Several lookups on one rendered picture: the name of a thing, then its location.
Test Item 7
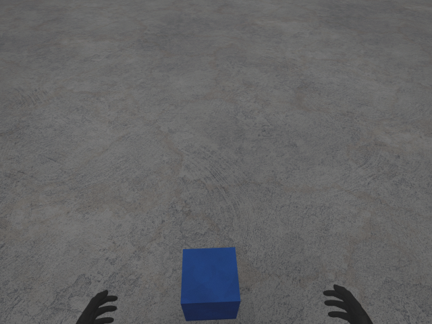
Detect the right robot hand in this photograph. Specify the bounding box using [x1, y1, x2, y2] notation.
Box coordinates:
[323, 284, 373, 324]

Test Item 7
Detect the carton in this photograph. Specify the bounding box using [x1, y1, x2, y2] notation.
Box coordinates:
[181, 247, 240, 321]

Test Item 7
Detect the left robot hand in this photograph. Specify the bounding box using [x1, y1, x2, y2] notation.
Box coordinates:
[76, 290, 117, 324]

